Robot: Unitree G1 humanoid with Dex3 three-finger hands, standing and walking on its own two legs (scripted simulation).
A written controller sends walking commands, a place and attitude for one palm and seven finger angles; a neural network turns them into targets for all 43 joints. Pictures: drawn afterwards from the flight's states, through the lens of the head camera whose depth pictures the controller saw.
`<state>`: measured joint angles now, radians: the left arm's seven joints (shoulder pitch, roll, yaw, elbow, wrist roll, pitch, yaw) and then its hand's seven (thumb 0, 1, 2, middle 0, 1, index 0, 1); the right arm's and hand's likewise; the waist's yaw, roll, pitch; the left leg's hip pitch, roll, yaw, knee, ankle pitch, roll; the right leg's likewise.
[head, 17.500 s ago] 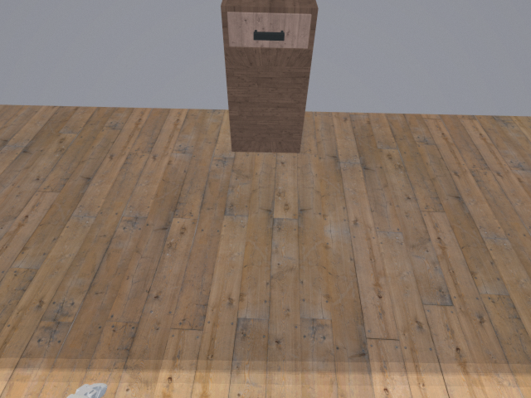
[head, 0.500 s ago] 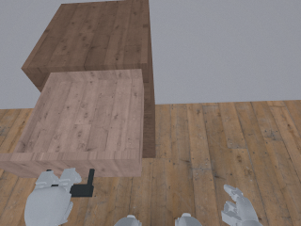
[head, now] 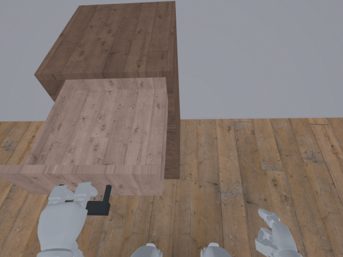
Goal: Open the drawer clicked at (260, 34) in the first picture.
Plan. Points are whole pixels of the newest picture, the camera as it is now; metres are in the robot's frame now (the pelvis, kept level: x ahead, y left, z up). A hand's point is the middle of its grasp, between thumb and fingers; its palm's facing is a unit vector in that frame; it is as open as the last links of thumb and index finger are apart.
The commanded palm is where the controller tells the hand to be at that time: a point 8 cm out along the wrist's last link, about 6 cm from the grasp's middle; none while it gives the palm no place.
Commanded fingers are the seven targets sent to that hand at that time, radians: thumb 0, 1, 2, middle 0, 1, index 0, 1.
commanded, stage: lift the hand off the handle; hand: left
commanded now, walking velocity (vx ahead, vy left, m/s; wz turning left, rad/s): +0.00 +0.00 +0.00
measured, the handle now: (82, 198) +0.24 +0.24 -0.01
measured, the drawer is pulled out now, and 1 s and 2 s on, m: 0.30 0.30 0.30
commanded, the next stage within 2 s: none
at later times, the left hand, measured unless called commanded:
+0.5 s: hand (72, 218) +0.20 +0.24 +0.00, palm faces -0.03 -0.08 -1.00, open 13.7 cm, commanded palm +0.18 +0.24 +0.06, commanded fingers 0.00 -0.50 0.30 -0.30 -1.20 -0.30 -1.20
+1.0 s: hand (62, 213) +0.20 +0.24 +0.04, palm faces -0.02 -0.10 -0.99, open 13.5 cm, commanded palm +0.18 +0.24 +0.10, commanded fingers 0.00 -0.50 0.30 -0.30 -1.20 -0.30 -1.20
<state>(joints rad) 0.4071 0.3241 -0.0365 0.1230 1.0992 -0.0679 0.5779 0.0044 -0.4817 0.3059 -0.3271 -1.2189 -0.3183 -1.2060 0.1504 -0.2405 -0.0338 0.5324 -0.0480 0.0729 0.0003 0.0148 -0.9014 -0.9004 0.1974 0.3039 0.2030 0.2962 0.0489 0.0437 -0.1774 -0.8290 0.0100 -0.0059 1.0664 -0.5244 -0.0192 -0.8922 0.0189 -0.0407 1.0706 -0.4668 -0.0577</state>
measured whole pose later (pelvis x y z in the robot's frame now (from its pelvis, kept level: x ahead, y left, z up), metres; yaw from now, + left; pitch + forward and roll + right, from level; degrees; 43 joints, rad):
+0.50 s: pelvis +0.01 +0.01 +0.02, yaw -1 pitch +14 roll +1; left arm 0.46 0.33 -0.06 0.04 1.07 -0.03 0.53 0.00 -0.49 0.30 -0.32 -1.20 -0.34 -1.22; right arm 0.17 -0.25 -0.03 0.51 -0.04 0.08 0.01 0.02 -0.90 -0.90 0.20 0.30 0.20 0.30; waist 0.05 0.05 -0.16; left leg -0.71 0.01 0.01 0.96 -0.50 -0.01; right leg -0.77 0.02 -0.03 0.97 -0.44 -0.05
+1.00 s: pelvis +0.03 +0.01 +0.03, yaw -1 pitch +11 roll +0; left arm 0.54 0.36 -0.05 -0.10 1.04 -0.04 0.46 0.00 -0.49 0.30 -0.32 -1.20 -0.37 -1.22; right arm 0.16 -0.23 -0.02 0.50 -0.04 0.08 0.03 0.02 -0.90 -0.90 0.20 0.30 0.20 0.30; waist 0.07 0.05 -0.13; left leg -0.58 0.01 0.01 0.87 -0.48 0.00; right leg -0.65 0.02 -0.02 0.88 -0.42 -0.04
